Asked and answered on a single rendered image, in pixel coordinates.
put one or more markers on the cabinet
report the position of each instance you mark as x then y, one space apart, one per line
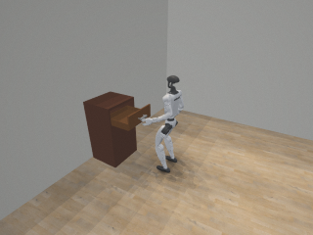
110 144

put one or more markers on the right robot thigh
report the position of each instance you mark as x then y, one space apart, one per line
167 139

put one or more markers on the robot left hand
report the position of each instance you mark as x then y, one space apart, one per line
148 121

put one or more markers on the robot left forearm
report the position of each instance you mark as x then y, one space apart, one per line
161 118

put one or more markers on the robot torso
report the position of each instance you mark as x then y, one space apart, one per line
174 102

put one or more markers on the left robot upper arm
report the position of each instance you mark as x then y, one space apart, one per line
166 100

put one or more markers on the right robot upper arm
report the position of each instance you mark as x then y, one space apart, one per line
181 102

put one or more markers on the handle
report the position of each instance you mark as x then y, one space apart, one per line
144 116

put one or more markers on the drawer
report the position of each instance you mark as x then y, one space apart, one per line
128 117

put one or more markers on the robot right forearm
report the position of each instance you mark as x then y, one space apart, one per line
178 112

